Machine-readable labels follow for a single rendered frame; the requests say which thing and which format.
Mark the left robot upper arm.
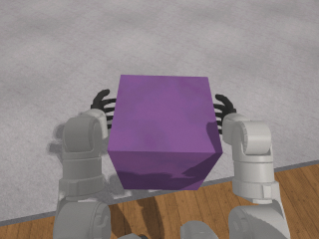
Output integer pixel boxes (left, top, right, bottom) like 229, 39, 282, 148
53, 201, 112, 239

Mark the right robot thigh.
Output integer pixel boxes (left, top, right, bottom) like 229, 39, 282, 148
179, 220, 218, 239

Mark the robot right hand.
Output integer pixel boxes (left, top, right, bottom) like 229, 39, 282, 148
213, 94, 237, 134

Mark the robot left hand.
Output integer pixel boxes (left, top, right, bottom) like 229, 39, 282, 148
91, 89, 117, 129

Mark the carton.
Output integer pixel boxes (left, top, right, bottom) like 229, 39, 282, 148
107, 75, 223, 190

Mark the robot left forearm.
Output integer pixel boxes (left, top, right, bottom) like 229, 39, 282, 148
53, 109, 109, 239

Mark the robot right forearm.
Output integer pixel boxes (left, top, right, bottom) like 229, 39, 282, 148
221, 113, 291, 239

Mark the right robot upper arm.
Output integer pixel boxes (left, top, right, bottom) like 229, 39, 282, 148
228, 205, 290, 239

